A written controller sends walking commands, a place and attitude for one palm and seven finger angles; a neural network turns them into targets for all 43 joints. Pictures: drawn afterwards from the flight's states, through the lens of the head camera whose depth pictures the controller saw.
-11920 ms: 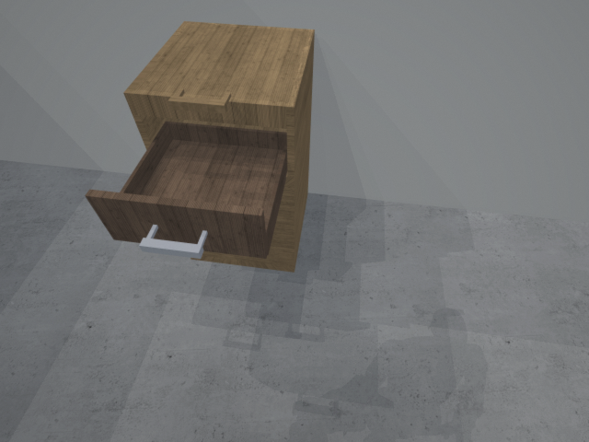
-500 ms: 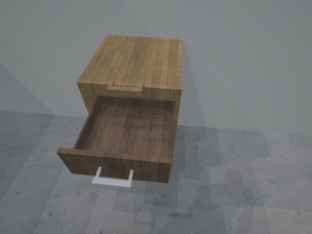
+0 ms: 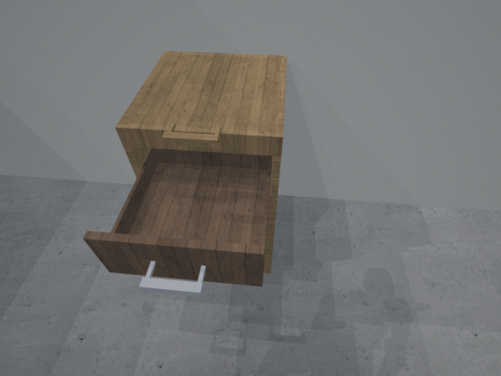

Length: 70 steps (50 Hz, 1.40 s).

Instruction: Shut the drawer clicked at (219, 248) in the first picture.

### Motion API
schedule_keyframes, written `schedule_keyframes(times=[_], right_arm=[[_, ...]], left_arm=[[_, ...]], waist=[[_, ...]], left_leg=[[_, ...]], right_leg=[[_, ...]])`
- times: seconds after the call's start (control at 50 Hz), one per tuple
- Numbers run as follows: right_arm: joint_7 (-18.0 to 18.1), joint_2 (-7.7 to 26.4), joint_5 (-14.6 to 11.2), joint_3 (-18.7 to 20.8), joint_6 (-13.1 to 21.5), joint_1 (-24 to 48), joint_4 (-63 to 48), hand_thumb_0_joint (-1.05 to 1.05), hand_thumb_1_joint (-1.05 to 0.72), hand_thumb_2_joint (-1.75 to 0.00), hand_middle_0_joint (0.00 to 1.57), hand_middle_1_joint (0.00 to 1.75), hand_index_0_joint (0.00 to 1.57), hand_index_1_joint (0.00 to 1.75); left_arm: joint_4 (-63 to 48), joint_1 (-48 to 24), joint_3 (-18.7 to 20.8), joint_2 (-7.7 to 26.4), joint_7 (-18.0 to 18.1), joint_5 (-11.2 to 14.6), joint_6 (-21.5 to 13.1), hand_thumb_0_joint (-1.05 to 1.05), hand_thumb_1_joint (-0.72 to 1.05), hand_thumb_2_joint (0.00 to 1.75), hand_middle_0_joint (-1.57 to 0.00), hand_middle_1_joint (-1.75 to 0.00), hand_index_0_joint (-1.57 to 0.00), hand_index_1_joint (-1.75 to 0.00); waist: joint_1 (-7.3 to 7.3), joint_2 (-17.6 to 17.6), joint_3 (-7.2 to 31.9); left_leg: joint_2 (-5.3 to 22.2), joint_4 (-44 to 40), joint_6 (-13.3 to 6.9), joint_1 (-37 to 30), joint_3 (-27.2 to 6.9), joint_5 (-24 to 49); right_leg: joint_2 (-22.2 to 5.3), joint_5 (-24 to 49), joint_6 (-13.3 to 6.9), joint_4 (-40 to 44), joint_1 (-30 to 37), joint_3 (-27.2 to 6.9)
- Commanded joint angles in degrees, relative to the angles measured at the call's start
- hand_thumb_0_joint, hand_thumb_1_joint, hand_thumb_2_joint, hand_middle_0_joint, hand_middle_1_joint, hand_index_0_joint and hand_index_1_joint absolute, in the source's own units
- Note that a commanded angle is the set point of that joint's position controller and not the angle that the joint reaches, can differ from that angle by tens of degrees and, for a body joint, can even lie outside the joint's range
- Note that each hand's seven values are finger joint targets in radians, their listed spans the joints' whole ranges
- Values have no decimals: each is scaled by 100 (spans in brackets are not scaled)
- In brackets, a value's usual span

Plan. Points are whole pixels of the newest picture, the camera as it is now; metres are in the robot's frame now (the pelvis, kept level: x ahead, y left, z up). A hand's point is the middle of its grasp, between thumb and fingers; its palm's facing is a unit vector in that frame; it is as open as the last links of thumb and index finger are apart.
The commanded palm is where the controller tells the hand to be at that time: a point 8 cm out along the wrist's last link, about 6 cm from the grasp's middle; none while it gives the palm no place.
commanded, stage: shuffle to correct the standing spot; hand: left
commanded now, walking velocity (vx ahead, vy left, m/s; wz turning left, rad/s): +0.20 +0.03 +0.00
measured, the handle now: (174, 277) +0.34 +0.20 -0.16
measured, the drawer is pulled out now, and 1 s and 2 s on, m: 0.29 0.29 0.29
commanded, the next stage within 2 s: come to a stop and stand still in 0.06 s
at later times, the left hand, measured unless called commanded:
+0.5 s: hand out of the picture +0.01 +0.16 -0.18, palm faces +0.04 -0.98 -0.17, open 7.3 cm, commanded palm none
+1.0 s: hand out of the picture +0.01 +0.20 -0.18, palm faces +0.02 -0.98 -0.18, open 7.4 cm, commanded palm none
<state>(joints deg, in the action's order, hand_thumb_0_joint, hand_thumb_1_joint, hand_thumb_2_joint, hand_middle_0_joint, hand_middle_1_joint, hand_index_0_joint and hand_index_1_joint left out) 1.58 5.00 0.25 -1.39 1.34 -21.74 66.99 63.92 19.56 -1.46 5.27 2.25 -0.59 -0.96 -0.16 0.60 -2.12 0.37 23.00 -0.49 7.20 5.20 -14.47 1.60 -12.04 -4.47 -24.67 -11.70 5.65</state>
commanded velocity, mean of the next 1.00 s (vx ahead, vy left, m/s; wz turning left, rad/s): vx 0.02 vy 0.01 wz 0.00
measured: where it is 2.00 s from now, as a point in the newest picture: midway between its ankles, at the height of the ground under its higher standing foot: outside the picture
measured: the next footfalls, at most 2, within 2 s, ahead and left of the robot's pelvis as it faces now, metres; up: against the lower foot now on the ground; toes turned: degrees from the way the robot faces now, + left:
none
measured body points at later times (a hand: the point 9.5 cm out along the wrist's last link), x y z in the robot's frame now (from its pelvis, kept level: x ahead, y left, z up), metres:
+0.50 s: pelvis +0.04 +0.00 +0.00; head +0.05 +0.00 +0.45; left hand +0.01 +0.21 -0.16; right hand +0.00 -0.18 -0.17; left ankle -0.02 +0.11 -0.74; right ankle +0.02 -0.07 -0.74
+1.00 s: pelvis +0.00 +0.04 -0.01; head +0.00 +0.04 +0.44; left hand +0.01 +0.26 -0.16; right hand -0.02 -0.18 -0.16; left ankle -0.01 +0.12 -0.74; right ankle +0.02 -0.07 -0.74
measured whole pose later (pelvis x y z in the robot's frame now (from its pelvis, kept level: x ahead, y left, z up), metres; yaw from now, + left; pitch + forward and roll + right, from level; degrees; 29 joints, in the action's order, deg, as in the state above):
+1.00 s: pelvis +0.00 +0.04 -0.01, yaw +0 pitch -1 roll -1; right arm 0.8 7.9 1.1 -0.9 0.6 -20.4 61.1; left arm 61.6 17.6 -0.4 8.2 1.8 -1.0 -0.3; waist -0.2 0.6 -0.5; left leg -0.8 29.2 -2.8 11.9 4.5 -16.8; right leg -0.2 -13.9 -1.7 -28.3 -13.7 5.0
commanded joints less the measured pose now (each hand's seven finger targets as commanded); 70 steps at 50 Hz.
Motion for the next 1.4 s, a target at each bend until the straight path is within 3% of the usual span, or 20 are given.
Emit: schedule_keyframes(times=[0.0, 0.14, 0.18, 0.22, 0.26, 0.3, 0.4, 0.6, 0.62, 0.64, 0.66, 0.7, 0.76, 0.82, 0.86, 0.94, 0.98, 1.12, 1.26, 1.38], right_arm=[[23, 335, 68, 76, -47, -748, 33, 0, -90, -90, 20, 30, 20, 30], [23, 200, 99, 77, -24, -910, -3, 0, -90, -90, 20, 30, 20, 30], [44, 173, 84, 39, 18, -932, 15, 0, -90, -90, 20, 30, 20, 30], [84, 188, 59, 3, 120, -943, 65, 0, -90, -90, 20, 30, 20, 30], [147, 251, 22, -6, 193, -897, 73, 0, -90, -90, 20, 30, 20, 30], [183, 324, -1, -1, 191, -877, 76, 0, -90, -90, 20, 30, 20, 30], [188, 373, -15, 16, 142, -751, 84, 0, -90, -90, 20, 30, 20, 30], [135, 400, -13, 37, 91, -466, 48, 0, -90, -90, 20, 30, 20, 30], [46, 806, -35, 145, 94, 443, -415, 0, -90, -90, 20, 30, 20, 30], [52, 492, -4, 147, -19, 141, -690, 0, -90, -90, 20, 30, 20, 30], [27, 448, 26, 133, -84, 81, -715, 0, -90, -90, 20, 30, 20, 30], [-25, 386, 31, 123, -81, -116, -643, 0, -90, -90, 20, 30, 20, 30], [-58, 446, 68, 132, -54, -410, -552, 0, -90, -90, 20, 30, 20, 30], [-51, 659, 100, 136, -42, -197, -673, 0, -90, -90, 20, 30, 20, 30], [-41, 699, 106, 128, -24, -102, -724, 0, -90, -90, 20, 30, 20, 30], [-35, 830, 101, 128, 8, -151, -768, 0, -90, -90, 20, 30, 20, 30], [-30, 851, 97, 121, 44, -155, -736, 0, -90, -90, 20, 30, 20, 30], [1, 859, 54, 118, 141, -216, -584, 0, -90, -90, 20, 30, 20, 30], [52, 798, 34, 112, 155, -277, -398, 0, -90, -90, 20, 30, 20, 30], [67, 814, 30, 113, 135, -182, -344, 0, -90, -90, 20, 30, 20, 30]], left_arm=[[-117, 500, 171, 608, 32, -28, -55, 0, 90, 90, -20, -30, -20, -30], [-202, 504, 269, 704, 11, -23, -51, 0, 90, 90, -20, -30, -20, -30], [-199, 464, 222, 587, 12, -14, -69, 0, 90, 90, -20, -30, -20, -30], [-128, 512, 161, 438, 22, 4, -121, 0, 90, 90, -20, -30, -20, -30], [-84, 598, 121, 396, 39, 46, -163, 0, 90, 90, -20, -30, -20, -30], [-46, 623, 122, 432, 57, 67, -185, 0, 90, 90, -20, -30, -20, -30], [-17, 538, 100, 446, 72, 67, -153, 0, 90, 90, -20, -30, -20, -30], [-90, 513, 95, 491, 72, 31, -104, 0, 90, 90, -20, -30, -20, -30], [216, 861, 212, 875, 257, -60, -247, 0, 90, 90, -20, -30, -20, -30], [-42, 791, 252, 980, 230, -38, -266, 0, 90, 90, -20, -30, -20, -30], [-218, 520, 258, 1085, 157, -67, -278, 0, 90, 90, -20, -30, -20, -30], [-296, 227, 203, 887, 108, -57, -296, 0, 90, 90, -20, -30, -20, -30], [-404, -117, 224, 848, 67, -26, -200, 0, 90, 90, -20, -30, -20, -30], [-434, -69, 218, 754, 39, -30, -85, 0, 90, 90, -20, -30, -20, -30], [-410, 52, 209, 755, 8, -31, -41, 0, 90, 90, -20, -30, -20, -30], [-420, 176, 181, 693, -11, -31, -19, 0, 90, 90, -20, -30, -20, -30], [-439, 188, 176, 690, -21, -30, -6, 0, 90, 90, -20, -30, -20, -30], [-431, 234, 150, 633, -5, -13, -37, 0, 90, 90, -20, -30, -20, -30], [-343, 226, 151, 627, 25, 3, -17, 0, 90, 90, -20, -30, -20, -30], [-276, 272, 149, 591, 42, -2, 12, 0, 90, 90, -20, -30, -20, -30]], waist=[[4, -312, -646], [-4, -215, -773], [-36, 63, -784], [-8, 406, -410], [32, 385, 42], [25, 218, 264], [10, -119, 20], [8, -48, -304], [325, -475, -625], [19, -493, -111], [-14, -282, 20], [-199, -318, 279], [-281, -85, -35], [-119, 344, -667], [-12, 440, -842], [46, 9, -726], [81, 227, -619], [87, 13, 9], [35, 63, -111], [31, 76, -297]], left_leg=[[282, -173, -157, 586, -383, -752], [160, 224, -164, 810, -230, -710], [279, 20, -172, 630, -362, -285], [508, -74, -203, 322, -525, 887], [641, 82, -219, 102, -585, 2320], [669, 159, -174, -65, -561, 2776], [651, -71, -128, -35, -567, 2356], [610, -380, -166, -16, -605, 1528], [568, 1037, 44, 940, -213, 933], [321, 1307, -8, 1031, -474, -861], [300, 1397, -24, 1020, -397, -1033], [291, 1345, 43, 640, -379, -859], [309, 583, 23, 192, -436, -136], [521, 16, -120, 1020, -816, -618], [562, -334, -191, 1316, -994, -873], [544, -540, -242, 1437, -1073, -1134], [636, -749, -275, 1435, -1211, -1171], [657, -507, -320, 738, -1099, 454], [638, -346, -292, 362, -973, 1579], [651, -388, -266, 274, -950, 1598]], right_leg=[[-828, -1899, -70, 999, -489, -1225], [-1022, -2179, -333, 1103, -628, -1472], [-889, -1332, -272, 832, -652, -1234], [-734, 472, -165, 246, -280, -844], [-754, 1931, -74, -32, 228, -709], [-848, 2546, -60, -130, 443, -716], [-885, 2560, -11, -22, 446, -706], [-831, 1542, 29, 329, 254, -756], [-1159, 4279, 588, 337, 248, -1083], [-1580, 3627, 402, 465, 514, -1557], [-1737, 3209, 187, 603, 549, -1652], [-1565, 1558, -348, 725, 90, -1413], [-1109, -382, -208, 589, -640, -1026], [-795, -1322, -19, 541, -669, -954], [-687, -1213, 34, 403, -550, -880], [-644, -1037, 82, 280, -299, -825], [-610, -732, 106, 112, -174, -693], [-689, 184, 162, -40, 158, -580], [-715, 492, 170, -55, 81, -577], [-725, 394, 203, -13, -28, -586]])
